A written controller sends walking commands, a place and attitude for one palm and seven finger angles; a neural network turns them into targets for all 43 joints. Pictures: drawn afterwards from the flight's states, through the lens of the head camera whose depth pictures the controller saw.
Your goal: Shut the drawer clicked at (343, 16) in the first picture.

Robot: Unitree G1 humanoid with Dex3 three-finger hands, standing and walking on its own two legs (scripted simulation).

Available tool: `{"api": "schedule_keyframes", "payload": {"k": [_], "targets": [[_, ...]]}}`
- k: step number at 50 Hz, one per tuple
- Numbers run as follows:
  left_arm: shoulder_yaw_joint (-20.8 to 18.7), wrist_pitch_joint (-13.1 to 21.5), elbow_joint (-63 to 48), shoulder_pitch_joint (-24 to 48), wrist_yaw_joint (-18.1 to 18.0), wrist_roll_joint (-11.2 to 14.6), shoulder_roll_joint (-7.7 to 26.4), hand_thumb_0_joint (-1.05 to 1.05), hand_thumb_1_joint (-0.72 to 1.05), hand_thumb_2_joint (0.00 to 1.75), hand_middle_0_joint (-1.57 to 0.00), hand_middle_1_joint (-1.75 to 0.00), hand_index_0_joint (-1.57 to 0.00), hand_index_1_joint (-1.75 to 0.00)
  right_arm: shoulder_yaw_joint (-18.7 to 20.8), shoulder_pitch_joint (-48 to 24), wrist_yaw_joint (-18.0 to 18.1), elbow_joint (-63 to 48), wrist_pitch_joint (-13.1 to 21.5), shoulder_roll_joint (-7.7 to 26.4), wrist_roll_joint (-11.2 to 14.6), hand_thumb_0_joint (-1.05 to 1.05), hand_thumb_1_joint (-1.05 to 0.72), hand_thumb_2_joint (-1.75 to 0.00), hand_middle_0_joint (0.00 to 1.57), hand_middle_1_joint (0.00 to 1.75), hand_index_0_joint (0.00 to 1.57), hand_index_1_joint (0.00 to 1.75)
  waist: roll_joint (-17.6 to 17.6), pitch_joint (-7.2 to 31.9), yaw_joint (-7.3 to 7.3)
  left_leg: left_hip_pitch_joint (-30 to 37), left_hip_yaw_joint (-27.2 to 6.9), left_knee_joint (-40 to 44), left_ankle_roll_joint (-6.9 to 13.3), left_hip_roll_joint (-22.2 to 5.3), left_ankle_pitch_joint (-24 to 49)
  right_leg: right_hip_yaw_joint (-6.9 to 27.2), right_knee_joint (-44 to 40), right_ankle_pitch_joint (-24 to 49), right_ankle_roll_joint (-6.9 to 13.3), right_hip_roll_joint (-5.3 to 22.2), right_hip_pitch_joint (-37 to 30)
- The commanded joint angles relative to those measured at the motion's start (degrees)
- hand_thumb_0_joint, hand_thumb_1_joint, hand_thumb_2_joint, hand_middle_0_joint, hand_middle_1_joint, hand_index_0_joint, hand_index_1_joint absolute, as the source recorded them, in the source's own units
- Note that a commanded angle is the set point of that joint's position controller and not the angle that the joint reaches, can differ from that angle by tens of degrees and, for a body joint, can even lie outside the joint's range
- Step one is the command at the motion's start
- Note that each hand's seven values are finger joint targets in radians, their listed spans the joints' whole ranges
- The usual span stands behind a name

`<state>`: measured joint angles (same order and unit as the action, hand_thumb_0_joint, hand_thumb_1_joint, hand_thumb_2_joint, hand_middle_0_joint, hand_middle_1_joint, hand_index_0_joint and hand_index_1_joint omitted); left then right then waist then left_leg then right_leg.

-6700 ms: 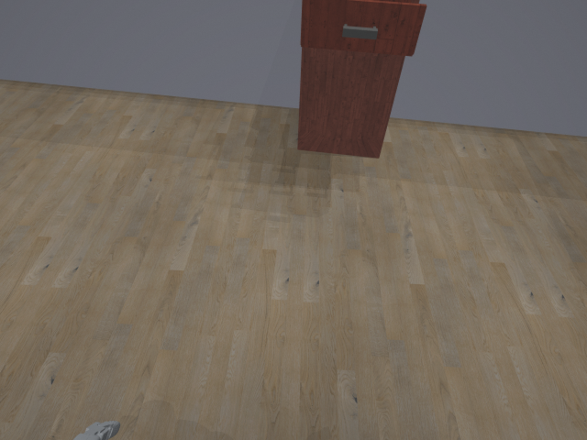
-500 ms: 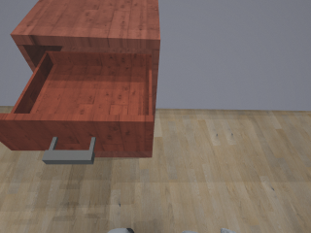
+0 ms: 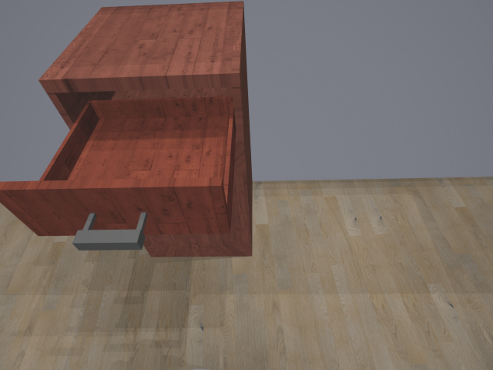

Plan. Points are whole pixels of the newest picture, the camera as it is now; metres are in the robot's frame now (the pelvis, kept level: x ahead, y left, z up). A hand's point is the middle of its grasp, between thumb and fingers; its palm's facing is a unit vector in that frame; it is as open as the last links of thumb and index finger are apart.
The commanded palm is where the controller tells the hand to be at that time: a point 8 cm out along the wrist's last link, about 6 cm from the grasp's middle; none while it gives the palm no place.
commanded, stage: come to a stop and stand still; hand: left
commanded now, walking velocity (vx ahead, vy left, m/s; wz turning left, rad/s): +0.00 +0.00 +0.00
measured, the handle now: (113, 228) +0.34 +0.29 +0.00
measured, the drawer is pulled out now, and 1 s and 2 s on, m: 0.30 0.30 0.30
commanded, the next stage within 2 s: look again from close up in 0.50 s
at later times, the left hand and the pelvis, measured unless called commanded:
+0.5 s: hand out of the picture +0.02 +0.23 -0.19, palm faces +0.01 -0.98 -0.19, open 7.4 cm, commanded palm none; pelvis +0.01 +0.05 -0.01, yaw -1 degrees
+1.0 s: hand out of the picture +0.08 +0.23 -0.18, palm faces -0.03 -0.96 -0.29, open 7.4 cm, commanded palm none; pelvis +0.00 +0.03 -0.02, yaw -1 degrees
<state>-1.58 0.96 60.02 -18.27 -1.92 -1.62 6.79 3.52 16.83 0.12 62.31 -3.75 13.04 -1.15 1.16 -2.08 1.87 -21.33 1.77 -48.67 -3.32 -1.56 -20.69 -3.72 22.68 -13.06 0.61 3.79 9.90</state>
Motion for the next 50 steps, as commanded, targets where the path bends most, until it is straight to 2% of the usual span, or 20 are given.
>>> {"api": "schedule_keyframes", "payload": {"k": [1, 4, 5, 6, 7, 8, 9, 10, 13, 15, 17, 29, 30, 31, 32, 33, 35, 36, 40, 50], "targets": [[-2.93, -0.13, -0.7, -3.14, -0.67, -0.37, 12.21, 0.0, 0.9, 0.9, -0.2, -0.3, -0.2, -0.3, -0.33, -3.82, 0.13, -5.72, 2.35, 0.39, 0.79, 0.0, -0.9, -0.9, 0.2, 0.3, 0.2, 0.3, -13.18, 0.38, 1.29, -0.24, 0.26, 10.2, 0.73, -0.35, -2.62, 12.81, -5.83, 15.66, 8.22, 14.4, -4.11], [-2.51, -0.61, -0.13, 0.72, -0.49, 0.42, 11.24, 0.0, 0.9, 0.9, -0.2, -0.3, -0.2, -0.3, -0.8, 2.07, 0.66, -2.92, 3.3, -0.17, 0.92, 0.0, -0.9, -0.9, 0.2, 0.3, 0.2, 0.3, -10.81, 1.39, -2.3, 14.87, 2.18, 25.99, 1.17, 0.82, 10.95, 8.12, -0.87, 10.44, 3.69, 8.89, 4.21], [-2.03, -0.92, -0.41, 0.56, -0.3, 0.62, 9.74, 0.0, 0.9, 0.9, -0.2, -0.3, -0.2, -0.3, -0.54, 3.69, 0.87, -2.12, 3.89, 1.74, 0.97, 0.0, -0.9, -0.9, 0.2, 0.3, 0.2, 0.3, -5.19, 2.3, -2.52, 19.3, -0.04, 27.56, 1.74, -2.08, 14.11, 5.89, 3.2, 5.68, 1.79, 5.85, 7.18], [-1.5, -1.21, -0.4, -0.74, -0.16, 0.91, 7.39, 0.0, 0.9, 0.9, -0.2, -0.3, -0.2, -0.3, -0.14, 3.66, 1.15, -2.36, 4.35, 4.67, 0.52, 0.0, -0.9, -0.9, 0.2, 0.3, 0.2, 0.3, 4.02, 3.29, -2.05, 19.69, -8.0, 28.59, 4.37, -8.92, 19.57, 2.89, 6.66, -1.75, -0.38, 2.13, 10.17], [-1.06, -1.39, -0.18, -1.37, -0.22, 0.99, 5.5, 0.0, 0.9, 0.9, -0.2, -0.3, -0.2, -0.3, 0.04, 2.08, 1.46, -2.82, 4.16, 6.91, 0.34, 0.0, -0.9, -0.9, 0.2, 0.3, 0.2, 0.3, 8.68, 2.04, -1.29, 14.91, -12.3, 31.49, 7.93, -14.44, 19.07, -0.08, 8.39, -8.61, -1.81, 0.64, 8.5], [-0.85, -1.49, -0.01, -0.91, -0.28, 0.71, 5.07, 0.0, 0.9, 0.9, -0.2, -0.3, -0.2, -0.3, -0.09, -0.2, 1.44, -3.29, 3.67, 7.19, 0.12, 0.0, -0.9, -0.9, 0.2, 0.3, 0.2, 0.3, 7.19, -0.83, -0.92, 7.68, -11.38, 33.77, 8.94, -14.6, 11.52, 0.16, 9.74, -10.98, -1.83, 0.13, 5.46], [-0.57, -1.48, 0.51, -0.53, 0.03, 0.6, 4.56, 0.0, 0.9, 0.9, -0.2, -0.3, -0.2, -0.3, -0.46, -2.16, 1.74, -3.25, 3.93, 5.67, 0.08, 0.0, -0.9, -0.9, 0.2, 0.3, 0.2, 0.3, 5.33, -2.65, -0.35, 7.68, -10.34, 34.0, 8.41, -12.14, 12.22, 0.06, 8.31, -6.59, -1.9, 0.22, 6.32], [-0.5, -1.76, 1.38, -0.18, 0.06, 0.48, 4.88, 0.0, 0.9, 0.9, -0.2, -0.3, -0.2, -0.3, -0.63, -2.54, 1.9, -2.73, 4.17, 5.21, 0.23, 0.0, -0.9, -0.9, 0.2, 0.3, 0.2, 0.3, 10.84, -2.89, -0.6, 7.62, -9.73, 34.92, 8.07, -11.13, 14.12, -0.39, 8.71, -5.87, -2.08, 0.67, 5.12], [-0.2, -1.26, 3.42, -2.23, 0.11, 0.69, 6.66, 0.0, 0.9, 0.9, -0.2, -0.3, -0.2, -0.3, -1.38, -3.36, 2.23, -2.17, 4.44, 2.84, 0.65, 0.0, -0.9, -0.9, 0.2, 0.3, 0.2, 0.3, 6.95, -1.04, 0.11, 10.89, -5.07, 29.51, 6.47, -7.26, 24.3, 2.32, 2.19, 2.82, -1.78, 1.5, 1.85], [0.02, -0.96, 3.98, -1.92, 0.05, 0.59, 7.87, 0.0, 0.9, 0.9, -0.2, -0.3, -0.2, -0.3, -1.37, -2.73, 2.05, -2.02, 4.48, 2.59, 0.96, 0.0, -0.9, -0.9, 0.2, 0.3, 0.2, 0.3, 1.18, -0.79, -0.74, 12.37, -3.31, 27.7, 4.83, -5.42, 22.38, 4.13, -0.43, 8.22, -1.47, 2.57, 1.51], [0.14, -0.94, 3.96, -0.13, 0.03, 0.58, 8.19, 0.0, 0.9, 0.9, -0.2, -0.3, -0.2, -0.3, -1.35, -2.43, 1.84, -1.6, 4.45, 2.86, 0.91, 0.0, -0.9, -0.9, 0.2, 0.3, 0.2, 0.3, -1.18, -0.84, -1.46, 12.95, -2.84, 27.76, 4.06, -5.12, 20.94, 4.06, -0.85, 8.92, -1.75, 2.78, 1.85], [0.16, -0.68, 3.96, 1.4, -0.05, 0.83, 8.69, 0.0, 0.9, 0.9, -0.2, -0.3, -0.2, -0.3, -1.88, -1.43, 1.69, 0.35, 5.12, 2.56, 0.77, 0.0, -0.9, -0.9, 0.2, 0.3, 0.2, 0.3, -0.19, 0.48, -1.25, 13.3, -2.37, 29.51, 3.59, -5.12, 21.59, 3.63, -1.85, 9.4, -1.8, 3.18, -0.87], [0.42, 0.16, -2.31, 4.2, -0.06, 0.5, 19.06, 0.0, 0.9, 0.9, -0.2, -0.3, -0.2, -0.3, -0.86, -4.25, 1.36, -6.02, 5.09, 11.06, -0.14, 0.0, -0.9, -0.9, 0.2, 0.3, 0.2, 0.3, 0.67, -4.65, -2.12, 13.11, -3.54, 31.42, 4.18, -3.34, 15.98, 3.65, 2.58, -0.83, -0.73, 0.25, 4.07], [-0.59, 0.05, -3.81, 4.29, -0.3, 0.38, 16.53, 0.0, 0.9, 0.9, -0.2, -0.3, -0.2, -0.3, 1.21, -3.69, 1.48, -7.01, 6.1, 11.39, -0.34, 0.0, -0.9, -0.9, 0.2, 0.3, 0.2, 0.3, 6.29, 1.76, -2.25, 10.76, -6.57, 28.68, 5.31, -7.14, 11.46, 3.77, 6.88, -5.77, -0.44, 1.4, 5.31], [-0.69, 0.51, -3.79, 3.94, -0.33, 0.27, 14.65, 0.0, 0.9, 0.9, -0.2, -0.3, -0.2, -0.3, 1.23, -4.55, 1.74, -6.89, 5.88, 9.84, -0.44, 0.0, -0.9, -0.9, 0.2, 0.3, 0.2, 0.3, 6.56, 4.33, -1.75, 9.99, -6.58, 27.31, 5.95, -6.83, 11.44, 3.38, 6.45, -2.47, 0.08, 1.16, 4.6], [-0.08, 0.53, -3.73, 2.46, -0.32, 0.36, 13.8, 0.0, 0.9, 0.9, -0.2, -0.3, -0.2, -0.3, 0.61, -4.51, 1.65, -7.48, 5.43, 7.91, -0.12, 0.0, -0.9, -0.9, 0.2, 0.3, 0.2, 0.3, 5.38, 4.83, -1.6, 9.72, -5.37, 26.07, 5.82, -6.03, 10.68, 3.6, 5.38, -0.31, 0.09, 1.61, 3.86], [0.38, 0.79, -3.95, 0.81, -0.64, 0.26, 12.57, 0.0, 0.9, 0.9, -0.2, -0.3, -0.2, -0.3, -0.22, -3.22, 1.24, -7.91, 5.23, 4.63, -0.07, 0.0, -0.9, -0.9, 0.2, 0.3, 0.2, 0.3, -3.44, 5.86, -1.6, 9.45, -2.95, 20.81, 4.88, -3.96, 15.24, 6.15, 3.84, 6.85, 0.47, 2.97, 2.6], [0.13, 0.84, -3.95, 1.27, -0.75, 0.47, 13.32, 0.0, 0.9, 0.9, -0.2, -0.3, -0.2, -0.3, -0.2, -2.5, 1.16, -7.78, 5.2, 4.52, -0.02, 0.0, -0.9, -0.9, 0.2, 0.3, 0.2, 0.3, -5.27, 5.64, -2.04, 9.43, -2.07, 19.88, 4.4, -3.4, 16.6, 6.14, 4.06, 11.3, 0.27, 3.6, 2.15], [0.22, 0.68, -5.07, 0.84, -1.07, 0.65, 13.58, 0.0, 0.9, 0.9, -0.2, -0.3, -0.2, -0.3, -0.42, -1.41, 1.18, -7.06, 4.93, 5.06, 0.13, 0.0, -0.9, -0.9, 0.2, 0.3, 0.2, 0.3, -2.94, 5.28, -1.84, 10.41, -0.75, 18.12, 4.02, -3.91, 27.4, 4.95, 7.43, 23.08, 0.28, 3.21, 0.75], [0.36, -0.04, -5.85, 3.37, -0.76, 0.64, 14.13, 0.0, 0.9, 0.9, -0.2, -0.3, -0.2, -0.3, -0.82, -4.23, 0.7, -6.41, 3.8, 5.51, 0.3, 0.0, -0.9, -0.9, 0.2, 0.3, 0.2, 0.3, -2.69, 1.06, -2.15, 11.02, -0.46, 21.56, 3.58, -4.28, 18.32, 5.46, 3.86, 11.73, -0.33, 2.4, 3.92]]}}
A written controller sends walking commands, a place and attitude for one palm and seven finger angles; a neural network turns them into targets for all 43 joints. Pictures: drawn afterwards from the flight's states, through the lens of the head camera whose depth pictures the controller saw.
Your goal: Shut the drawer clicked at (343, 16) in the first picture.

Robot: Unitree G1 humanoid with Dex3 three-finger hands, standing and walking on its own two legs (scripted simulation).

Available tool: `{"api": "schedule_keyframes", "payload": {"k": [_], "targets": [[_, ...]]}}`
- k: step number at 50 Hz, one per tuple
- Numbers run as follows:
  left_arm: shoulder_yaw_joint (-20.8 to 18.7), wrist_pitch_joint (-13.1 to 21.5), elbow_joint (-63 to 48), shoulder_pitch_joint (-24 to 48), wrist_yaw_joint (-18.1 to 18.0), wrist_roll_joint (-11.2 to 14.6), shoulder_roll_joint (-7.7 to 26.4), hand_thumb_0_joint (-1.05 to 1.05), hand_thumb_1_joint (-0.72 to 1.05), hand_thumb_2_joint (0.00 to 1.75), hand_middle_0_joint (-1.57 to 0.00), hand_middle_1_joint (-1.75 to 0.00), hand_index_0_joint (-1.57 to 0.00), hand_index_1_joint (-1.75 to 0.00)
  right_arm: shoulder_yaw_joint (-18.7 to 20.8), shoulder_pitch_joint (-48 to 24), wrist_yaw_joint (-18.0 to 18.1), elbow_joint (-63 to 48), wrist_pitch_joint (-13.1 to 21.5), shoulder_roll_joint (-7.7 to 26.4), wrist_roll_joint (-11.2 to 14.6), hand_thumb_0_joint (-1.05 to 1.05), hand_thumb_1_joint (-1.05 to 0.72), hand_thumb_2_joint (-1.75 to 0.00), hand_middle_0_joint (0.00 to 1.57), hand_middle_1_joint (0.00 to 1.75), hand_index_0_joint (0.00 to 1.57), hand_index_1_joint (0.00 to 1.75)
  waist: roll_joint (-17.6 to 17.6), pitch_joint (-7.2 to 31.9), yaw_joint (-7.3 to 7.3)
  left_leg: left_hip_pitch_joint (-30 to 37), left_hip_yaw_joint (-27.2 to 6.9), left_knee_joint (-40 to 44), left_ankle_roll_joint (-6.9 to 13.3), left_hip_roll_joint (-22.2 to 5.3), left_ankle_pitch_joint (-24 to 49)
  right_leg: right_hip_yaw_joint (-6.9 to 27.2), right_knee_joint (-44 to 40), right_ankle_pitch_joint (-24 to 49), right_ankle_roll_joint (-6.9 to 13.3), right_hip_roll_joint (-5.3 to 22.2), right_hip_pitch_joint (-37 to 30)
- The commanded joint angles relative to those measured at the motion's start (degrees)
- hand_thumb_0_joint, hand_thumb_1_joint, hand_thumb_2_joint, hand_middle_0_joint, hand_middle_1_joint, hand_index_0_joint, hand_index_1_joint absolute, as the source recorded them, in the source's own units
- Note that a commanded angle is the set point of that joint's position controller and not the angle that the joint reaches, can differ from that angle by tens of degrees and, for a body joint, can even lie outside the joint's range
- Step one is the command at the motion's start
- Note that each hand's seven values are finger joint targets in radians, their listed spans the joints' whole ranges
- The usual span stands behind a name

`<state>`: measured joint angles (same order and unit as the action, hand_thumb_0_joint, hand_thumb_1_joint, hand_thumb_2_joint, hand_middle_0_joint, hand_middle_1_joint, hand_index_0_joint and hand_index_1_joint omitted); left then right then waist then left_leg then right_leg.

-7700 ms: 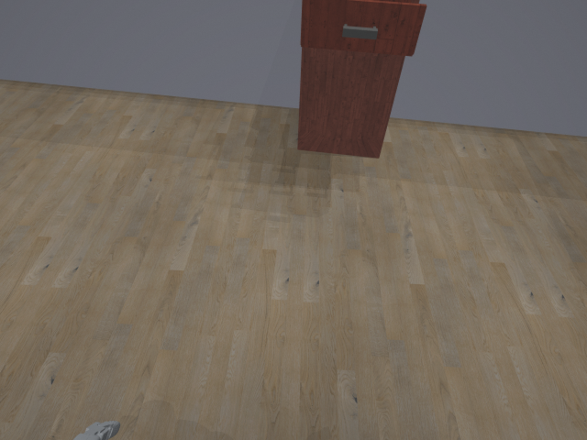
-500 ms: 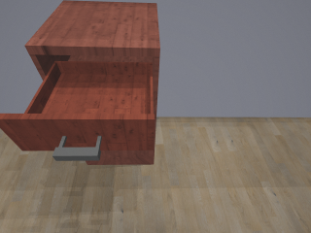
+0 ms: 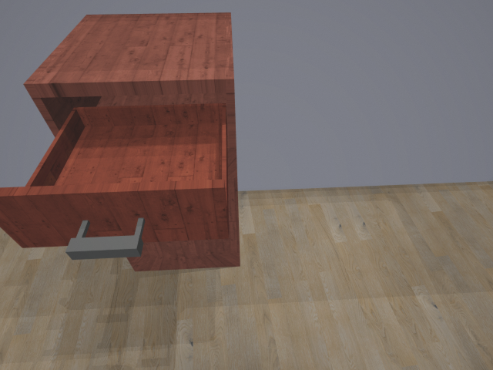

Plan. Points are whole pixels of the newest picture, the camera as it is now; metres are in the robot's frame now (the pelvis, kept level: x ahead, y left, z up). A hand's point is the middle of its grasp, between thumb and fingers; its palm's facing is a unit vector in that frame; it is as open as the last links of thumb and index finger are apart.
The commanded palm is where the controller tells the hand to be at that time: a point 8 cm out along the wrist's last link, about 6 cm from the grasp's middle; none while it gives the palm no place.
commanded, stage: look again from close up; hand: left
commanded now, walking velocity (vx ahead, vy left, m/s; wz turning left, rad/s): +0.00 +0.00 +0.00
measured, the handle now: (109, 235) +0.33 +0.27 +0.02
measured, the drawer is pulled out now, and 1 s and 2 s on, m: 0.30 0.30 0.30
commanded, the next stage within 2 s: shuffle to correct the standing spot in 0.14 s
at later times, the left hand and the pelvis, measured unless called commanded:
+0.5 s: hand out of the picture -0.03 +0.21 -0.17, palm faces +0.05 -0.97 -0.22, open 7.4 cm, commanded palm none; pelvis -0.02 +0.02 +0.00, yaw +2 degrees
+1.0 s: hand out of the picture +0.07 +0.22 -0.15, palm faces +0.14 -0.96 -0.25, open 7.2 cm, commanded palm none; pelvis +0.07 +0.03 +0.01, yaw +5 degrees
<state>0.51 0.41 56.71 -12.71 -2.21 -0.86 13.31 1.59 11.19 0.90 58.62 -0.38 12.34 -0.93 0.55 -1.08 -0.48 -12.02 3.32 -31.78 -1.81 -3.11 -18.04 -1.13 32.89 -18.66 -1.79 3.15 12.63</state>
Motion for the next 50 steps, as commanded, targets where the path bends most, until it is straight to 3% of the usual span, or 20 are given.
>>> {"api": "schedule_keyframes", "payload": {"k": [1, 12, 17, 19, 22, 24, 26, 27, 29, 32, 34, 35, 36, 37, 38, 39, 40, 43, 47, 50], "targets": [[-1.72, 0.45, -2.39, -1.91, -0.4, -0.11, 7.42, 0.0, 0.9, 0.9, -0.2, -0.3, -0.2, -0.3, 1.07, 1.0, -0.11, -2.64, 0.41, 6.23, 0.02, 0.0, -0.9, -0.9, 0.2, 0.3, 0.2, 0.3, -1.59, -1.18, 0.28, 1.16, -2.03, 5.16, 1.97, -2.54, 14.0, 3.06, -7.09, 15.65, 1.99, 3.12, 1.92], [-1.77, 0.6, -0.85, -2.74, -0.06, -0.11, 5.84, 0.0, 0.9, 0.9, -0.2, -0.3, -0.2, -0.3, 0.72, 1.55, -0.35, -0.84, 0.23, 4.85, 0.19, 0.0, -0.9, -0.9, 0.2, 0.3, 0.2, 0.3, -0.66, -2.11, -0.04, 0.95, -2.69, 8.71, 1.83, -2.21, 5.66, 3.94, -11.92, 5.22, 1.85, 2.85, 3.37], [-3.03, -0.24, -0.81, -3.62, 0.27, -0.43, 7.35, 0.0, 0.9, 0.9, -0.2, -0.3, -0.2, -0.3, 0.93, 3.62, -0.73, -0.31, -1.04, 4.97, -0.17, 0.0, -0.9, -0.9, 0.2, 0.3, 0.2, 0.3, -0.98, -5.12, 0.08, -3.85, -2.28, 6.7, 2.07, 0.17, -9.5, 5.07, -14.81, -15.97, 3.05, 4.58, 6.45], [-3.89, -0.64, -1.13, -3.99, 0.39, -0.51, 8.02, 0.0, 0.9, 0.9, -0.2, -0.3, -0.2, -0.3, 1.13, 5.02, -0.85, -0.55, -1.44, 4.46, -0.35, 0.0, -0.9, -0.9, 0.2, 0.3, 0.2, 0.3, -4.04, -6.41, 0.02, -5.79, -1.83, 3.57, 2.29, 1.32, -11.43, 6.52, -16.37, -21.87, 4.07, 6.4, 8.62], [-4.57, -0.76, -1.82, -3.17, 0.6, -0.43, 8.12, 0.0, 0.9, 0.9, -0.2, -0.3, -0.2, -0.3, 1.18, 8.77, -0.82, -0.29, -1.14, 3.59, -0.36, 0.0, -0.9, -0.9, 0.2, 0.3, 0.2, 0.3, -5.6, -5.91, -1.09, -4.79, -0.97, 1.35, 2.87, 1.99, -9.13, 6.16, -14.78, -20.95, 5.17, 8.29, 9.34], [-4.64, -0.77, -2.32, -2.35, 0.96, -0.24, 6.77, 0.0, 0.9, 0.9, -0.2, -0.3, -0.2, -0.3, 1.21, 11.93, -0.7, -0.15, -0.55, 4.37, -0.5, 0.0, -0.9, -0.9, 0.2, 0.3, 0.2, 0.3, -0.01, -4.74, -2.15, -2.41, -5.53, 6.84, 4.44, 0.09, -10.26, 1.19, -6.57, -17.95, 4.1, 5.47, 10.83], [-3.83, -0.59, -4.38, -0.68, 1.35, -0.5, 1.81, 0.0, 0.9, 0.9, -0.2, -0.3, -0.2, -0.3, 2.29, 16.58, -0.28, 0.47, 0.12, 9.63, -1.08, 0.0, -0.9, -0.9, 0.2, 0.3, 0.2, 0.3, 17.06, -4.67, -3.59, 2.36, -25.24, 19.88, 10.4, -11.39, -17.82, -8.34, 14.19, -14.29, 1.04, -3.03, 19.66], [-3.45, -0.22, -5.11, 1.18, 1.32, -0.84, 1.4, 0.0, 0.9, 0.9, -0.2, -0.3, -0.2, -0.3, 2.22, 17.13, -0.13, 0.77, 0.55, 9.38, -0.99, 0.0, -0.9, -0.9, 0.2, 0.3, 0.2, 0.3, 15.45, -5.57, -3.89, 4.51, -29.45, 21.76, 13.46, -13.27, -13.94, -4.9, 21.32, -14.8, 1.68, -1.66, 23.5], [-3.5, 0.7, -4.98, 1.51, 2.0, -0.5, 0.55, 0.0, 0.9, 0.9, -0.2, -0.3, -0.2, -0.3, 1.54, 15.21, 0.2, 0.65, 1.41, 7.92, -0.86, 0.0, -0.9, -0.9, 0.2, 0.3, 0.2, 0.3, 9.94, -3.66, -2.49, 4.58, -26.85, 20.43, 14.12, -12.58, -3.8, -2.12, 25.32, -10.98, 2.08, 1.03, 23.06], [-2.93, 1.35, -4.9, 1.53, 2.63, 0.08, -1.12, 0.0, 0.9, 0.9, -0.2, -0.3, -0.2, -0.3, 0.8, 13.43, 0.55, 1.05, 2.34, 6.64, -0.88, 0.0, -0.9, -0.9, 0.2, 0.3, 0.2, 0.3, 6.62, -1.41, -1.17, 4.6, -17.47, 17.08, 13.1, -9.87, 12.9, -4.13, 14.5, -7.79, 1.3, 1.25, 15.4], [-2.95, 1.53, -3.38, -3.37, 2.54, 0.33, -1.68, 0.0, 0.9, 0.9, -0.2, -0.3, -0.2, -0.3, 0.48, 11.85, 0.68, 1.16, 2.21, 6.16, -0.44, 0.0, -0.9, -0.9, 0.2, 0.3, 0.2, 0.3, 5.75, 1.74, 1.19, 0.78, -13.08, 13.3, 11.3, -7.62, 13.35, -5.7, 2.77, -2.07, 1.16, -0.8, 3.43], [-3.2, 1.8, -1.57, -8.09, 2.36, 0.2, -1.21, 0.0, 0.9, 0.9, -0.2, -0.3, -0.2, -0.3, 0.44, 10.3, 0.65, 1.1, 2.04, 5.85, -0.06, 0.0, -0.9, -0.9, 0.2, 0.3, 0.2, 0.3, 2.18, 3.11, 3.44, -3.17, -10.49, 8.66, 9.28, -5.36, 9.85, -6.28, -4.76, 4.04, 1.18, -1.63, -5.16], [-3.84, 2.22, 0.19, -12.73, 1.76, -0.11, 1.45, 0.0, 0.9, 0.9, -0.2, -0.3, -0.2, -0.3, 0.29, 9.85, 0.4, 0.72, 2.15, 3.72, 0.48, 0.0, -0.9, -0.9, 0.2, 0.3, 0.2, 0.3, -5.02, 3.94, 5.3, -12.35, -6.54, 2.03, 6.52, -1.23, 0.86, -0.07, -10.3, 5.06, 2.1, 3.36, -16.2], [-5.14, 2.49, 1.0, -16.32, 0.98, -0.44, 7.25, 0.0, 0.9, 0.9, -0.2, -0.3, -0.2, -0.3, 0.11, 10.0, 0.09, -1.04, 1.88, 0.78, 0.6, 0.0, -0.9, -0.9, 0.2, 0.3, 0.2, 0.3, -19.15, 2.43, 6.15, -24.85, -0.93, -10.78, 3.25, 4.46, -11.99, 21.02, -19.39, -0.81, 7.59, 19.06, -21.31], [-5.39, 2.19, 1.0, -16.28, 0.57, 0.2, 8.39, 0.0, 0.9, 0.9, -0.2, -0.3, -0.2, -0.3, 1.08, 7.93, -0.07, -2.07, 1.09, 3.61, -0.4, 0.0, -0.9, -0.9, 0.2, 0.3, 0.2, 0.3, -13.31, -1.64, 5.78, -26.15, -3.95, -20.95, 2.66, 1.97, -14.53, 28.7, -24.8, -7.76, 12.42, 24.98, -13.49], [-5.43, 1.98, 0.19, -12.82, 0.57, 0.28, 7.61, 0.0, 0.9, 0.9, -0.2, -0.3, -0.2, -0.3, 1.64, 7.74, -0.57, -2.33, 0.8, 3.16, -0.78, 0.0, -0.9, -0.9, 0.2, 0.3, 0.2, 0.3, -6.06, -5.47, 3.82, -26.73, -4.69, -25.82, 2.55, 0.43, -11.26, 26.43, -26.26, -15.44, 13.92, 23.65, -7.93], [-5.2, 2.4, -0.43, -10.29, 0.18, 0.19, 5.81, 0.0, 0.9, 0.9, -0.2, -0.3, -0.2, -0.3, 1.73, 8.96, -0.84, -0.99, 0.5, 2.36, -0.86, 0.0, -0.9, -0.9, 0.2, 0.3, 0.2, 0.3, -4.67, -5.76, 1.95, -25.9, -4.26, -27.94, 2.45, -0.19, -7.72, 24.68, -26.44, -16.29, 13.0, 21.69, -5.76], [-4.12, 3.27, -0.77, -6.55, 0.27, -0.22, 1.65, 0.0, 0.9, 0.9, -0.2, -0.3, -0.2, -0.3, 1.62, 8.59, -1.76, -0.22, -0.01, 1.2, -0.93, 0.0, -0.9, -0.9, 0.2, 0.3, 0.2, 0.3, -8.9, -7.42, 0.14, -21.78, -2.88, -26.66, 1.39, -2.53, -0.45, 10.37, -24.12, -0.52, 10.11, 15.26, -0.79], [-4.38, 3.05, -0.85, -6.53, 0.3, -0.63, 2.57, 0.0, 0.9, 0.9, -0.2, -0.3, -0.2, -0.3, 0.77, 5.44, -1.73, -1.76, 0.12, -1.2, -0.09, 0.0, -0.9, -0.9, 0.2, 0.3, 0.2, 0.3, -9.29, -4.14, 0.42, -14.37, 1.69, -11.97, -0.05, -1.1, 1.81, 0.35, -16.96, 28.32, 9.1, 11.91, -2.96], [-4.34, 1.58, -0.57, -6.84, -0.03, -0.71, 3.49, 0.0, 0.9, 0.9, -0.2, -0.3, -0.2, -0.3, 0.47, 4.84, -0.96, -1.82, 0.53, -1.53, 0.28, 0.0, -0.9, -0.9, 0.2, 0.3, 0.2, 0.3, -10.57, -1.79, 0.92, -6.82, 3.81, -1.78, -0.14, 1.74, 7.42, -1.82, -9.95, 36.4, 7.33, 9.16, -4.33]]}}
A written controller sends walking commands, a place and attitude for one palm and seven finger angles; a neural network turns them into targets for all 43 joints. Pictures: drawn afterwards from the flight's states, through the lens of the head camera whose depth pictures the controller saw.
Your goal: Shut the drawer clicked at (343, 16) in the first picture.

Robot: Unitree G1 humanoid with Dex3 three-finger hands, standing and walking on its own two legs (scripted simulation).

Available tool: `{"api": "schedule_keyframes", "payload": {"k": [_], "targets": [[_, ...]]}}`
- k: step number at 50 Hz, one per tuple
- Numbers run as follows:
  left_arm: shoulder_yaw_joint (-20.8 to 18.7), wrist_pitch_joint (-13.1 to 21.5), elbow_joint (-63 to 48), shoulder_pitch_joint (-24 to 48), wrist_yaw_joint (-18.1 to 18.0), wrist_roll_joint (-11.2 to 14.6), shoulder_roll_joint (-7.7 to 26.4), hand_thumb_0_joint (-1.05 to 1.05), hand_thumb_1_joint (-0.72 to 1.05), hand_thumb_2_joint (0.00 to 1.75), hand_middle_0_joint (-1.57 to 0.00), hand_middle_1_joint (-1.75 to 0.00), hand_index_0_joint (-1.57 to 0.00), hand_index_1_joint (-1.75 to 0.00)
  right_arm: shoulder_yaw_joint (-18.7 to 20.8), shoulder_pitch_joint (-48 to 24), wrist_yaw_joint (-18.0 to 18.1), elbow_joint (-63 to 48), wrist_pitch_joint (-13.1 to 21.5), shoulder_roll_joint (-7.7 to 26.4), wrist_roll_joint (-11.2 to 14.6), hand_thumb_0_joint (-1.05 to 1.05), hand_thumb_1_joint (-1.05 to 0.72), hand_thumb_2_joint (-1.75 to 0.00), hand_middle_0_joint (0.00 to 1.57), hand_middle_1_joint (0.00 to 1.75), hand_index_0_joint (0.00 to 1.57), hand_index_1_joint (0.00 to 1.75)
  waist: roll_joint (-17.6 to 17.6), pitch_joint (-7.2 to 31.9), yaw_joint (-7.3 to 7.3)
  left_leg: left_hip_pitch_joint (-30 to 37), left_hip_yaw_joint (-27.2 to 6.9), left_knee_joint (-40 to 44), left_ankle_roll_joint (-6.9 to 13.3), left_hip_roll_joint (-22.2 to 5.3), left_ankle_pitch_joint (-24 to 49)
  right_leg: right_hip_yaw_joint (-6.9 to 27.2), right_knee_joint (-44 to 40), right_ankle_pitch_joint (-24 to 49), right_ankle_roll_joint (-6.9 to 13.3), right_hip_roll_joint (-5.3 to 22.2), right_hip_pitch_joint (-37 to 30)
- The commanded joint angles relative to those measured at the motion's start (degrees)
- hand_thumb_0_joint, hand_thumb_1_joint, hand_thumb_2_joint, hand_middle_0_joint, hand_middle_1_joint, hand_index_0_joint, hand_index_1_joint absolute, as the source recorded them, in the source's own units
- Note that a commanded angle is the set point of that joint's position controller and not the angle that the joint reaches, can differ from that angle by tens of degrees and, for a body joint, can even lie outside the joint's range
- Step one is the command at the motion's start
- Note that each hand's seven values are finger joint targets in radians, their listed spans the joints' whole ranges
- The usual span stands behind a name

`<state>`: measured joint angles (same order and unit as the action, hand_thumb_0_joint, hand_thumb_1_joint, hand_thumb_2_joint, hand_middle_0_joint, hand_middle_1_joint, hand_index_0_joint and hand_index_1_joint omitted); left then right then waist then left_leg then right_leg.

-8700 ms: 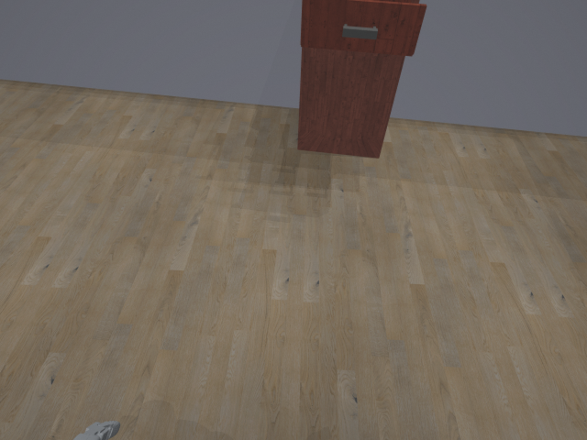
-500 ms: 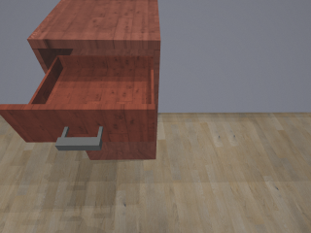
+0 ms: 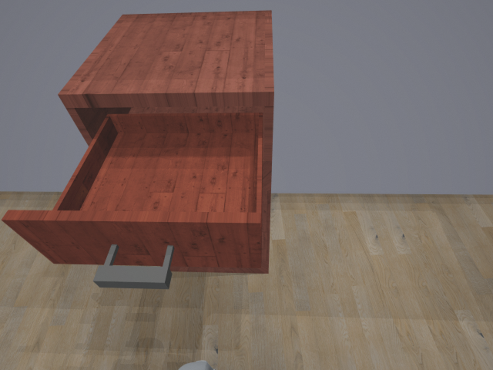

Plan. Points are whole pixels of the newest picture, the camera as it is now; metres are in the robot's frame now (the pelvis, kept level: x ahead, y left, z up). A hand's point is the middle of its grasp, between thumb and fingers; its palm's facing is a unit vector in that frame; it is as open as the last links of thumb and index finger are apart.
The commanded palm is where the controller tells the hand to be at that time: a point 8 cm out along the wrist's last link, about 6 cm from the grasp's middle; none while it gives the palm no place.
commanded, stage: come to a stop and stand still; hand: left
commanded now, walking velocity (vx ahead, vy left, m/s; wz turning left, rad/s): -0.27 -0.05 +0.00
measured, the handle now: (137, 263) +0.28 +0.21 +0.01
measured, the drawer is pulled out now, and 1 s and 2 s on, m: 0.30 0.30 0.30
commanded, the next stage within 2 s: look again from close up in 0.80 s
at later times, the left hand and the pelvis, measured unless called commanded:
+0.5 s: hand out of the picture +0.02 +0.17 -0.17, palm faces +0.02 -0.96 -0.29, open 7.4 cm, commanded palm none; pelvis -0.01 -0.01 -0.02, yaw -1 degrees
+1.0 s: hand out of the picture +0.02 +0.17 -0.18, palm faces -0.02 -0.97 -0.22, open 7.4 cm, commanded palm none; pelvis +0.00 -0.01 -0.01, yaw -1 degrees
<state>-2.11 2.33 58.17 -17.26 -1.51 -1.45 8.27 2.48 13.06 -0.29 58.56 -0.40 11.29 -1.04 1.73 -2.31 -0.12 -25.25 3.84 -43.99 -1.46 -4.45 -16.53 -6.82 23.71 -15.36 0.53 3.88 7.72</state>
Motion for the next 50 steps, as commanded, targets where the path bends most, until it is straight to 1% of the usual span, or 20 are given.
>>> {"api": "schedule_keyframes", "payload": {"k": [1, 2, 4, 5, 6, 11, 16, 17, 18, 19, 20, 21, 24, 25, 28, 33, 35, 37, 44, 50], "targets": [[-1.76, -0.84, -2.2, -1.8, -0.94, 0.02, 9.01, 0.0, 0.9, 0.9, -0.2, -0.3, -0.2, -0.3, -0.27, 4.5, 0.5, -1.4, 0.62, 0.36, 0.37, 0.0, -0.9, -0.9, 0.2, 0.3, 0.2, 0.3, -11.33, -0.09, -0.45, 10.63, 3.12, 14.65, -0.56, 2.91, 12.56, 3.38, 2.22, 30.89, 3.8, 7.63, 2.34], [-1.51, -1.28, -2.47, -2.18, -1.09, 0.08, 8.43, 0.0, 0.9, 0.9, -0.2, -0.3, -0.2, -0.3, 0.13, 5.87, 0.72, -1.11, 0.82, 2.1, 0.28, 0.0, -0.9, -0.9, 0.2, 0.3, 0.2, 0.3, -6.97, 1.32, -0.93, 15.37, 1.95, 18.61, -0.34, 1.59, 20.63, 3.14, 6.28, 26.36, 2.42, 6.37, 3.66], [-0.58, -2.07, -3.14, -6.53, -1.43, 0.68, 5.43, 0.0, 0.9, 0.9, -0.2, -0.3, -0.2, -0.3, 1.31, 7.21, 1.44, -1.97, 1.26, 8.47, 0.22, 0.0, -0.9, -0.9, 0.2, 0.3, 0.2, 0.3, 8.94, 7.15, -0.46, 27.45, -10.52, 17.29, 6.38, -12.9, 55.05, 1.05, 14.78, -0.29, -1.72, 0.74, 12.65], [-0.28, -2.61, -3.28, -7.32, -1.62, 0.62, 5.31, 0.0, 0.9, 0.9, -0.2, -0.3, -0.2, -0.3, 1.86, 7.17, 1.61, -2.34, 0.82, 10.29, 0.42, 0.0, -0.9, -0.9, 0.2, 0.3, 0.2, 0.3, 10.63, 6.65, -0.85, 23.24, -12.86, 20.79, 10.95, -17.89, 56.76, 2.14, 24.37, -19.51, -2.04, -1.27, 10.49], [-0.47, -2.86, -3.74, -6.59, -1.62, 0.5, 5.01, 0.0, 0.9, 0.9, -0.2, -0.3, -0.2, -0.3, 1.71, 5.48, 1.9, -2.82, 0.61, 10.22, -0.06, 0.0, -0.9, -0.9, 0.2, 0.3, 0.2, 0.3, 9.15, 4.32, -0.65, 19.12, -11.38, 21.65, 12.3, -18.05, 54.78, 4.46, 30.05, -21.88, -1.6, -1.43, 11.28], [-1.51, -4.05, -3.55, -6.04, -0.8, 0.79, 6.53, 0.0, 0.9, 0.9, -0.2, -0.3, -0.2, -0.3, 2.12, -3.02, 2.96, -5.13, -0.47, 9.44, -0.34, 0.0, -0.9, -0.9, 0.2, 0.3, 0.2, 0.3, 10.33, 8.93, 0.23, 19.11, -9.11, 19.56, 12.63, -16.13, 44.96, 8.14, 36.4, -16.54, -1.86, -1.11, 15.82], [-1.39, -4.08, -3.79, -8.8, 0.0, 0.11, 4.75, 0.0, 0.9, 0.9, -0.2, -0.3, -0.2, -0.3, 2.7, -7.69, 2.36, -6.32, -1.45, 8.8, -0.38, 0.0, -0.9, -0.9, 0.2, 0.3, 0.2, 0.3, 5.87, 7.9, 2.19, 7.63, -6.68, 18.82, 8.51, -11.98, 15.77, 3.9, 15.63, -6.11, -1.31, -1.43, 4.68], [-1.66, -3.76, -2.97, -11.91, -0.05, -0.24, 5.51, 0.0, 0.9, 0.9, -0.2, -0.3, -0.2, -0.3, 2.63, -8.78, 1.98, -6.78, -1.99, 7.18, -0.09, 0.0, -0.9, -0.9, 0.2, 0.3, 0.2, 0.3, 0.15, 6.3, 3.78, 2.94, -4.24, 14.77, 5.55, -7.42, 3.58, 4.81, 4.95, 0.45, -1.05, -1.12, 1.59], [-0.78, -2.89, -2.7, -10.66, -1.53, -0.34, 7.36, 0.0, 0.9, 0.9, -0.2, -0.3, -0.2, -0.3, 2.56, -8.27, 2.05, -8.16, 0.14, 7.37, 1.09, 0.0, -0.9, -0.9, 0.2, 0.3, 0.2, 0.3, -16.68, 6.42, 5.03, 6.0, 1.65, 5.64, 1.3, -3.65, -0.09, 13.42, -6.88, 15.33, -1.24, 4.59, 5.5], [-0.84, -2.15, -7.39, -4.1, -1.56, -1.03, 10.88, 0.0, 0.9, 0.9, -0.2, -0.3, -0.2, -0.3, 1.6, -5.27, 0.25, -10.72, -0.68, 2.77, 0.35, 0.0, -0.9, -0.9, 0.2, 0.3, 0.2, 0.3, -21.51, 4.37, 0.98, -2.32, 1.22, -7.96, 0.96, 3.54, -10.02, 22.95, -7.49, 6.14, 2.67, 10.9, 8.32], [-0.57, -0.72, -8.63, -2.61, -1.41, -0.6, 11.19, 0.0, 0.9, 0.9, -0.2, -0.3, -0.2, -0.3, 0.93, -4.77, -0.45, -10.81, -1.33, 2.35, -0.73, 0.0, -0.9, -0.9, 0.2, 0.3, 0.2, 0.3, -7.38, 6.55, 0.28, -1.8, -1.75, -10.86, 0.86, 2.56, -8.54, 24.59, -6.17, 5.58, 7.48, 13.1, 6.23], [-0.94, 0.13, -8.52, -1.04, -1.65, -0.61, 10.84, 0.0, 0.9, 0.9, -0.2, -0.3, -0.2, -0.3, 1.1, -5.02, -0.95, -10.13, -1.37, 2.34, -0.59, 0.0, -0.9, -0.9, 0.2, 0.3, 0.2, 0.3, -5.75, 4.38, -0.84, -4.09, -2.94, -15.16, 1.24, 1.83, -5.8, 21.58, -6.44, 6.94, 7.72, 11.62, 5.87], [-0.37, 0.81, -8.34, 0.72, -1.88, -0.27, 9.41, 0.0, 0.9, 0.9, -0.2, -0.3, -0.2, -0.3, 0.82, -3.83, -0.9, -10.42, -1.5, 3.13, -0.14, 0.0, -0.9, -0.9, 0.2, 0.3, 0.2, 0.3, -12.51, -0.86, -1.79, -5.25, -3.64, -17.41, 1.49, 0.76, -4.43, 17.98, -5.97, 11.21, 9.24, 10.98, 7.25], [-0.52, 0.8, -8.57, 0.93, -1.82, -0.49, 9.81, 0.0, 0.9, 0.9, -0.2, -0.3, -0.2, -0.3, 0.56, -3.81, -0.93, -10.55, -1.57, 3.25, 0.0, 0.0, -0.9, -0.9, 0.2, 0.3, 0.2, 0.3, -8.11, -2.63, -1.42, -3.74, -2.52, -12.88, 1.32, 0.7, -4.6, 16.25, -6.94, 10.75, 9.52, 10.97, 7.86], [-0.73, 0.15, -7.8, -0.92, -1.51, -0.59, 11.53, 0.0, 0.9, 0.9, -0.2, -0.3, -0.2, -0.3, -0.04, -3.12, -0.69, -9.74, -1.05, 2.7, 0.31, 0.0, -0.9, -0.9, 0.2, 0.3, 0.2, 0.3, -9.62, -3.83, 0.71, 1.85, -0.1, 0.29, 1.29, 2.41, -8.28, 16.26, -8.28, 2.58, 9.85, 10.18, 7.47], [-0.43, -0.96, -7.07, 0.44, -1.31, 0.45, 11.02, 0.0, 0.9, 0.9, -0.2, -0.3, -0.2, -0.3, -0.99, 5.48, 0.0, -5.14, 0.26, 2.73, -0.05, 0.0, -0.9, -0.9, 0.2, 0.3, 0.2, 0.3, -2.98, -2.98, -0.64, 15.54, -0.64, 20.24, 2.61, 2.47, 0.22, 12.73, -3.08, -6.48, 5.04, 5.12, 12.19], [0.05, -1.3, -7.29, -0.23, -1.12, 0.62, 8.47, 0.0, 0.9, 0.9, -0.2, -0.3, -0.2, -0.3, -0.92, 5.97, 0.46, -4.64, 0.78, 4.61, -0.31, 0.0, -0.9, -0.9, 0.2, 0.3, 0.2, 0.3, 4.34, -0.85, 0.69, 14.63, -6.74, 22.55, 5.32, -3.51, 5.56, 8.64, 1.54, -3.29, 2.49, 0.94, 9.99], [0.21, -1.63, -5.88, 0.16, -1.15, 0.45, 8.96, 0.0, 0.9, 0.9, -0.2, -0.3, -0.2, -0.3, -1.48, 3.66, 0.69, -4.12, 0.73, 4.47, -0.29, 0.0, -0.9, -0.9, 0.2, 0.3, 0.2, 0.3, 7.79, -0.7, 1.54, 9.01, -8.12, 25.08, 5.9, -3.61, 1.41, 6.96, 1.0, -3.17, 2.15, 0.74, 4.57], [0.99, -0.96, -2.96, -0.17, -0.62, 0.66, 9.32, 0.0, 0.9, 0.9, -0.2, -0.3, -0.2, -0.3, -2.26, 5.95, 1.08, -1.51, 1.03, 3.58, 0.02, 0.0, -0.9, -0.9, 0.2, 0.3, 0.2, 0.3, -3.23, -0.84, 0.64, 11.14, -4.54, 22.92, 4.05, -0.95, 0.65, 11.64, -4.57, -2.72, 3.41, 3.42, 4.22], [1.62, -0.55, -0.33, -1.38, -0.73, 0.75, 7.94, 0.0, 0.9, 0.9, -0.2, -0.3, -0.2, -0.3, -2.76, 6.87, 1.5, 1.5, 1.91, 2.93, 0.43, 0.0, -0.9, -0.9, 0.2, 0.3, 0.2, 0.3, -2.02, 0.33, 0.63, 14.58, -4.66, 23.66, 4.42, -1.95, 9.06, 9.91, -2.69, 8.42, 2.77, 2.64, 2.17]]}}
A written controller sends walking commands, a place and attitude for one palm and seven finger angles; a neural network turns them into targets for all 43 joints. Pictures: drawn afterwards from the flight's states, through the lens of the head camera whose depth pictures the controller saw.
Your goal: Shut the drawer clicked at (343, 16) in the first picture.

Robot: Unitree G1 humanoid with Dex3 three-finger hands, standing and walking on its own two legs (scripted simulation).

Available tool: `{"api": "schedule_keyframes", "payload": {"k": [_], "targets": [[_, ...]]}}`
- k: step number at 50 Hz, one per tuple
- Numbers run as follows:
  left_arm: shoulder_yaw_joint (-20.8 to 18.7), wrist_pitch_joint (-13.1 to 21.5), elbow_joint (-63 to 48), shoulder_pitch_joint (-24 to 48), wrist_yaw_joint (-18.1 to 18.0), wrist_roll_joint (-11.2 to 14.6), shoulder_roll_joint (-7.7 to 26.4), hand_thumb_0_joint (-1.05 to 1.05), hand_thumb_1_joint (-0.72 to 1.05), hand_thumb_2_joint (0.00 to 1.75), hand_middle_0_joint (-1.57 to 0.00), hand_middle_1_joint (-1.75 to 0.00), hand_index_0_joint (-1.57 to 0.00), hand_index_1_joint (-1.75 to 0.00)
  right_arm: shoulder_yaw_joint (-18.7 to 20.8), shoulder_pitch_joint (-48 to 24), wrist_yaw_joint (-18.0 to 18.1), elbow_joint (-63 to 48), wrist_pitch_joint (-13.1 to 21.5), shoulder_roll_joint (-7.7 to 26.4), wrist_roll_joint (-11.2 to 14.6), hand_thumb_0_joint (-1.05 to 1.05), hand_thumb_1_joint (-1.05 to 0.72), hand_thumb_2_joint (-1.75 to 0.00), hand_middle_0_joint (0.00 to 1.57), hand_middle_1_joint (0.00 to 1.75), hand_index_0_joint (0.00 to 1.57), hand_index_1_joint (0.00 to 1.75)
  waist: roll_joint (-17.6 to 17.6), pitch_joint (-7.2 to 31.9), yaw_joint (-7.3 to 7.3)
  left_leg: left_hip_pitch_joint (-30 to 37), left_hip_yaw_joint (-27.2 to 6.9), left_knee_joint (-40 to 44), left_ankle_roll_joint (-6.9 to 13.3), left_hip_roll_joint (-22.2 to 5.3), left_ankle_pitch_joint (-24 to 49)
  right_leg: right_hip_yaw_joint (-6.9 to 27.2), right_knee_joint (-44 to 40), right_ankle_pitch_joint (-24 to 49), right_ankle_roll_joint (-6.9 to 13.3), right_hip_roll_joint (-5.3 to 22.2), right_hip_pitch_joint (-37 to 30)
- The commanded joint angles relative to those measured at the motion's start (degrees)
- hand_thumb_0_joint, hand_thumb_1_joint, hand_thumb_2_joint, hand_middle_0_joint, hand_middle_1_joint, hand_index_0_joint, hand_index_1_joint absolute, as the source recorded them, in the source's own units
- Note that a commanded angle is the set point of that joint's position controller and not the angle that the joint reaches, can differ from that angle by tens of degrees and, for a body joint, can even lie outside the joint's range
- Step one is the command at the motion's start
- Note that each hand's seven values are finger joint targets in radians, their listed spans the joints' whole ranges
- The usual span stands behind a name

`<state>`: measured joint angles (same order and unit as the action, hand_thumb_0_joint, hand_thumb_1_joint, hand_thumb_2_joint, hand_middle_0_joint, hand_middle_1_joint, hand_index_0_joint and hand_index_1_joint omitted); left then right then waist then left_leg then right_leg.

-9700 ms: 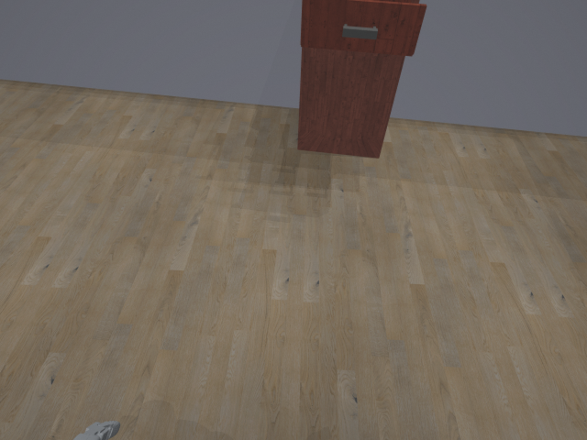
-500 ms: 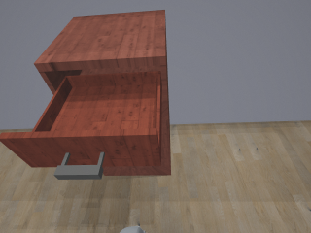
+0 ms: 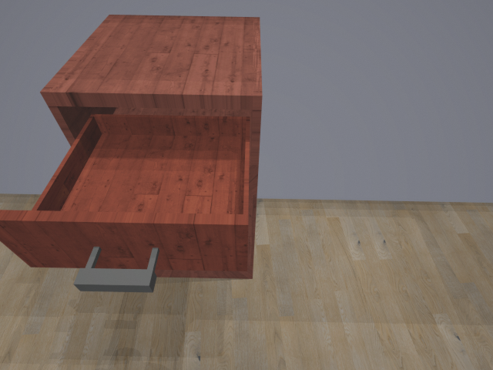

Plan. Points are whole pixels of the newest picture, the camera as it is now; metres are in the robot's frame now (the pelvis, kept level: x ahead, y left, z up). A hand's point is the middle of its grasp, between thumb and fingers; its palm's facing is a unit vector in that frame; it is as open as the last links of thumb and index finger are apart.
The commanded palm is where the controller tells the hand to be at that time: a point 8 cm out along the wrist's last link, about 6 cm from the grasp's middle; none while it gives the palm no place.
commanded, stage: look again from close up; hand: left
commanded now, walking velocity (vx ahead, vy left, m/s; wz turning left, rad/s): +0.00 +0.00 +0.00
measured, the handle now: (121, 266) +0.27 +0.23 +0.01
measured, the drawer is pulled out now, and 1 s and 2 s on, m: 0.30 0.30 0.30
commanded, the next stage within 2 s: shuffle to correct the standing spot in 0.44 s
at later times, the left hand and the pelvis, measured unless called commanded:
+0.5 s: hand out of the picture +0.04 +0.18 -0.18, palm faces +0.00 -0.98 -0.19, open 7.3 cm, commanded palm none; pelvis +0.04 +0.00 +0.00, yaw -1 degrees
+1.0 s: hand out of the picture +0.03 +0.21 -0.18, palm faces -0.01 -0.97 -0.23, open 7.4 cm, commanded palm none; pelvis -0.01 +0.02 -0.01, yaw +0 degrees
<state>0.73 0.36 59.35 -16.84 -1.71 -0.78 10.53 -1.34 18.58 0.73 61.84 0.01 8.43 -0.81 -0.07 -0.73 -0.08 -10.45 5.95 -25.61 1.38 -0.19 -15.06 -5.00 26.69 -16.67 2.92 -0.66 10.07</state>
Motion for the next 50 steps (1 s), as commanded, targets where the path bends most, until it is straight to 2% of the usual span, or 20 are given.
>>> {"api": "schedule_keyframes", "payload": {"k": [1, 4, 11, 18, 27, 29, 32, 35, 38, 39, 40, 41, 42, 43, 44, 45, 46, 47, 49, 50], "targets": [[-1.16, 1.43, -1.14, -2.01, -0.59, 0.1, 5.49, 0.0, 0.9, 0.9, -0.2, -0.3, -0.2, -0.3, 1.02, 1.29, 0.57, -1.44, 1.58, 5.98, 0.18, 0.0, -0.9, -0.9, 0.2, 0.3, 0.2, 0.3, 0.13, -1.6, 0.57, 0.0, -6.64, 4.83, 1.51, -6.29, 8.71, 7.74, -5.34, 10.95, 0.29, 7.19, -0.15], [-1.02, 1.58, 0.09, -2.82, -0.74, 0.11, 5.12, 0.0, 0.9, 0.9, -0.2, -0.3, -0.2, -0.3, 0.96, 1.4, 0.82, -0.4, 1.71, 5.64, 0.27, 0.0, -0.9, -0.9, 0.2, 0.3, 0.2, 0.3, -0.06, -1.21, 0.48, 1.04, -6.32, 4.35, 1.48, -6.39, 11.23, 7.83, -4.92, 15.05, 0.31, 7.41, -0.93], [-0.83, 1.5, 1.84, -3.49, -0.89, 0.05, 4.43, 0.0, 0.9, 0.9, -0.2, -0.3, -0.2, -0.3, 0.94, 0.98, 1.22, 1.13, 1.8, 5.4, 0.32, 0.0, -0.9, -0.9, 0.2, 0.3, 0.2, 0.3, -0.11, -1.93, 0.39, 2.95, -6.05, 4.22, 1.46, -6.54, 14.88, 7.55, -4.49, 18.18, 0.02, 7.28, -0.61], [-0.96, 1.41, 2.63, -3.8, -1.1, 0.04, 4.3, 0.0, 0.9, 0.9, -0.2, -0.3, -0.2, -0.3, 0.93, 0.85, 1.62, 1.72, 1.84, 5.71, 0.26, 0.0, -0.9, -0.9, 0.2, 0.3, 0.2, 0.3, 0.67, -0.26, 0.24, 5.12, -5.67, 3.55, 1.37, -6.81, 20.34, 7.24, -3.53, 22.87, 0.07, 7.29, -2.03], [-0.93, 1.17, 3.0, -4.05, -1.11, 0.06, 4.1, 0.0, 0.9, 0.9, -0.2, -0.3, -0.2, -0.3, 0.9, 0.44, 1.78, 1.92, 1.62, 5.74, 0.27, 0.0, -0.9, -0.9, 0.2, 0.3, 0.2, 0.3, -0.16, -1.92, 0.38, 5.43, -5.53, 4.14, 1.4, -7.03, 19.54, 7.28, -4.35, 22.27, -0.2, 7.31, -1.5], [-1.15, 1.24, 2.45, -3.69, -1.37, 0.2, 4.88, 0.0, 0.9, 0.9, -0.2, -0.3, -0.2, -0.3, 1.06, -0.06, 1.93, 1.21, 1.54, 5.78, 0.44, 0.0, -0.9, -0.9, 0.2, 0.3, 0.2, 0.3, 0.16, -1.19, 0.43, 5.62, -5.7, 3.85, 1.0, -7.23, 25.73, 8.17, -3.68, 30.58, -0.17, 8.28, -2.27], [-1.91, 0.74, 1.0, -3.57, -1.77, 0.26, 6.02, 0.0, 0.9, 0.9, -0.2, -0.3, -0.2, -0.3, 1.74, -0.16, 2.19, -0.17, 1.1, 6.82, 0.48, 0.0, -0.9, -0.9, 0.2, 0.3, 0.2, 0.3, 0.86, 0.43, 0.65, 6.64, -5.44, 1.99, 0.84, -7.87, 32.63, 8.67, -0.79, 34.75, 0.2, 8.99, -1.81], [-2.63, 0.21, -0.31, -3.03, -1.88, 0.15, 7.08, 0.0, 0.9, 0.9, -0.2, -0.3, -0.2, -0.3, 2.5, -0.34, 2.2, -1.73, 0.33, 7.43, 0.33, 0.0, -0.9, -0.9, 0.2, 0.3, 0.2, 0.3, 0.57, 2.05, 0.68, 6.26, -4.89, 0.4, 0.82, -8.31, 32.89, 8.88, 1.46, 34.75, 0.62, 9.4, -1.42], [-2.93, -0.17, -1.72, -2.93, -1.93, 0.02, 7.1, 0.0, 0.9, 0.9, -0.2, -0.3, -0.2, -0.3, 3.04, -1.36, 1.95, -3.51, -0.27, 7.87, 0.13, 0.0, -0.9, -0.9, 0.2, 0.3, 0.2, 0.3, 0.03, 3.58, 0.86, 5.39, -4.92, -1.19, 1.02, -8.41, 29.03, 9.51, 2.05, 30.92, 1.01, 9.74, -0.44], [-2.27, 0.58, -1.03, -5.1, -3.54, -0.08, 6.56, 0.0, 0.9, 0.9, -0.2, -0.3, -0.2, -0.3, 3.6, -6.21, 1.35, -8.03, 0.29, 8.75, 1.34, 0.0, -0.9, -0.9, 0.2, 0.3, 0.2, 0.3, -0.34, -1.47, 0.64, -1.48, -1.59, -12.93, -1.1, -8.16, 23.87, 10.78, -1.65, 48.97, -3.03, 12.24, 1.92], [-2.94, 0.46, -2.35, -4.4, -3.38, -0.31, 9.15, 0.0, 0.9, 0.9, -0.2, -0.3, -0.2, -0.3, 3.65, -5.52, 1.07, -9.14, -0.48, 6.68, 0.95, 0.0, -0.9, -0.9, 0.2, 0.3, 0.2, 0.3, -2.09, 1.15, 0.51, -6.15, -1.45, -12.58, -2.28, -3.72, 11.28, 13.69, 1.8, 53.88, 1.11, 14.86, -4.82], [-2.87, 0.9, -3.52, -4.23, -2.79, -0.13, 9.76, 0.0, 0.9, 0.9, -0.2, -0.3, -0.2, -0.3, 3.53, -3.15, 0.81, -8.75, -0.43, 4.44, 0.62, 0.0, -0.9, -0.9, 0.2, 0.3, 0.2, 0.3, -6.57, 5.8, 0.37, -8.43, -2.1, -12.5, -1.0, -1.53, -3.76, 16.38, 2.38, 54.32, 3.28, 17.43, -8.53], [-2.37, 1.13, -3.93, -3.08, -2.55, -0.19, 8.35, 0.0, 0.9, 0.9, -0.2, -0.3, -0.2, -0.3, 3.5, -2.97, 0.69, -8.83, -0.51, 4.61, 0.38, 0.0, -0.9, -0.9, 0.2, 0.3, 0.2, 0.3, -10.09, 7.77, 0.01, -9.66, -3.17, -12.62, -0.62, -1.72, -8.67, 15.41, 2.07, 49.44, 5.29, 17.46, -9.84], [-2.22, 0.99, -4.7, -1.99, -2.28, -0.33, 8.28, 0.0, 0.9, 0.9, -0.2, -0.3, -0.2, -0.3, 3.63, -3.36, 0.46, -9.11, -0.89, 4.95, 0.33, 0.0, -0.9, -0.9, 0.2, 0.3, 0.2, 0.3, -10.89, 8.48, 0.04, -8.29, -3.06, -12.58, -0.9, -1.23, -9.68, 14.84, 0.18, 38.16, 5.56, 16.6, -8.02], [-2.08, 0.91, -5.42, -0.57, -2.04, -0.37, 8.42, 0.0, 0.9, 0.9, -0.2, -0.3, -0.2, -0.3, 3.64, -3.76, 0.17, -8.85, -1.13, 5.03, 0.22, 0.0, -0.9, -0.9, 0.2, 0.3, 0.2, 0.3, -9.65, 6.7, -0.46, -6.1, -3.25, -11.54, -1.19, -0.9, -9.0, 14.83, -2.6, 23.85, 5.08, 15.4, -3.27], [-1.85, 0.65, -6.12, 1.89, -1.82, -0.25, 8.5, 0.0, 0.9, 0.9, -0.2, -0.3, -0.2, -0.3, 3.48, -2.76, -0.21, -8.19, -1.15, 5.04, -0.08, 0.0, -0.9, -0.9, 0.2, 0.3, 0.2, 0.3, -6.97, 4.44, -1.5, -2.05, -2.59, -7.95, -1.21, -0.59, -5.93, 14.1, -4.38, 9.19, 4.19, 13.52, 2.18], [-1.96, 0.4, -6.3, 2.46, -1.54, -0.23, 8.56, 0.0, 0.9, 0.9, -0.2, -0.3, -0.2, -0.3, 3.45, -1.97, -0.44, -7.59, -1.02, 5.83, -0.41, 0.0, -0.9, -0.9, 0.2, 0.3, 0.2, 0.3, -3.6, 1.11, -1.71, -0.46, -3.54, -7.33, -0.71, -0.9, -6.33, 13.36, -6.16, -7.04, 3.1, 11.51, 8.01], [-2.21, 0.1, -6.41, 2.72, -1.3, -0.31, 8.75, 0.0, 0.9, 0.9, -0.2, -0.3, -0.2, -0.3, 3.62, -1.95, -0.64, -7.44, -1.08, 6.55, -0.72, 0.0, -0.9, -0.9, 0.2, 0.3, 0.2, 0.3, -2.04, -2.62, -1.73, -1.77, -4.68, -7.14, -0.22, -1.58, -8.57, 12.73, -7.23, -17.19, 2.38, 9.79, 11.66], [-2.56, -0.22, -6.66, 2.59, -1.09, -0.6, 8.91, 0.0, 0.9, 0.9, -0.2, -0.3, -0.2, -0.3, 3.72, -1.99, -0.98, -7.51, -1.44, 7.38, -1.2, 0.0, -0.9, -0.9, 0.2, 0.3, 0.2, 0.3, -1.76, -9.48, -1.43, -7.94, -5.52, -5.71, 0.46, -2.17, -14.45, 12.44, -8.07, -25.4, 2.28, 8.49, 15.04], [-2.51, -0.49, -6.69, 2.25, -0.99, -0.84, 8.61, 0.0, 0.9, 0.9, -0.2, -0.3, -0.2, -0.3, 3.73, -1.04, -1.06, -7.55, -1.46, 7.86, -1.37, 0.0, -0.9, -0.9, 0.2, 0.3, 0.2, 0.3, 0.6, -9.84, -1.76, -6.83, -5.95, -3.82, 0.79, -2.47, -16.52, 11.39, -6.91, -27.18, 2.57, 8.05, 16.6]]}}
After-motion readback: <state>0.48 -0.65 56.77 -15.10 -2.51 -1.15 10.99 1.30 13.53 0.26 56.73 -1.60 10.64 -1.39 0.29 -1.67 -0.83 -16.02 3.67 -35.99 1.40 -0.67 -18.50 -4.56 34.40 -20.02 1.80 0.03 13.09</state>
